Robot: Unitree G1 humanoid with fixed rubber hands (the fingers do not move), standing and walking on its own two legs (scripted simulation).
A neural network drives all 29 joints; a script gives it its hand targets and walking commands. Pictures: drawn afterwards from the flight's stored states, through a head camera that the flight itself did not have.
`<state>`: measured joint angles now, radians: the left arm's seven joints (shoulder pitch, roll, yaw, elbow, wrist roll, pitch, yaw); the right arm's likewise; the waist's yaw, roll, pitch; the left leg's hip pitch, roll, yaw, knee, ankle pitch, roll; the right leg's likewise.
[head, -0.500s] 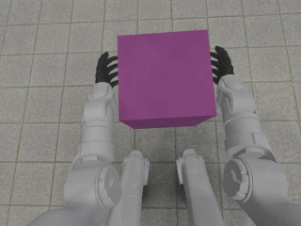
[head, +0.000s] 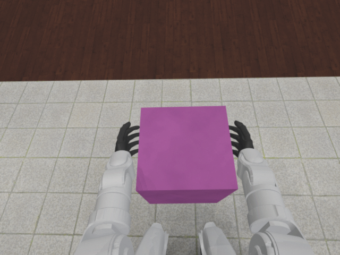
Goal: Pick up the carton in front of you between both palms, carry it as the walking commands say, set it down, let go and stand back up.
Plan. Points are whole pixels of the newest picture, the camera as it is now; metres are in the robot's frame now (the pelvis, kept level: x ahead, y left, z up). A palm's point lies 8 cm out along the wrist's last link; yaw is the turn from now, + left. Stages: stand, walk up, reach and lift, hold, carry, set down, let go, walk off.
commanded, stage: reach and lift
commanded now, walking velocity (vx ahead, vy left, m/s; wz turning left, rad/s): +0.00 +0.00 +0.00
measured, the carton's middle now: (183, 160) +0.37 +0.00 -0.11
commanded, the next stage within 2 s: hold in 1.50 s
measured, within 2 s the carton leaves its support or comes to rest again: neither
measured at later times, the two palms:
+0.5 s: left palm (99, 143) +0.33 +0.15 +0.11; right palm (266, 144) +0.32 -0.15 +0.11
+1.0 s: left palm (96, 141) +0.32 +0.15 +0.13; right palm (272, 141) +0.32 -0.15 +0.12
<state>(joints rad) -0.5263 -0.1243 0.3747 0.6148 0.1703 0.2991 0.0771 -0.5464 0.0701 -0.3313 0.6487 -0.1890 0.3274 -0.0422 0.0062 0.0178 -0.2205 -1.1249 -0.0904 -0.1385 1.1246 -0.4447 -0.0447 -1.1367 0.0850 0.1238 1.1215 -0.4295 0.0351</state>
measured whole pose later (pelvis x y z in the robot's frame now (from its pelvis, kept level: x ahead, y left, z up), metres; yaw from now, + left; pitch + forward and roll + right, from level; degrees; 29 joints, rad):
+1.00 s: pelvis +0.02 +0.00 +0.10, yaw +0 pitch -3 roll +0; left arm -0.32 -0.16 0.30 0.38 0.29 0.61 0.00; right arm -0.31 0.16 -0.28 0.38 -0.29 0.64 -0.01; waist 0.00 0.00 -0.01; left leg -0.17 -0.04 -0.15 0.46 -0.23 -0.02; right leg -0.18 0.04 0.14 0.46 -0.22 0.02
